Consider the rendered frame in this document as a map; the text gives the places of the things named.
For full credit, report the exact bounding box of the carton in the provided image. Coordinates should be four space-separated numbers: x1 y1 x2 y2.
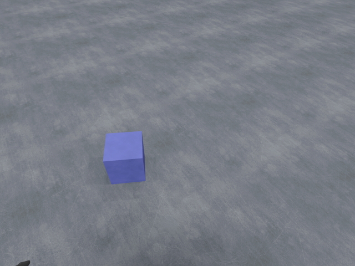
103 131 146 185

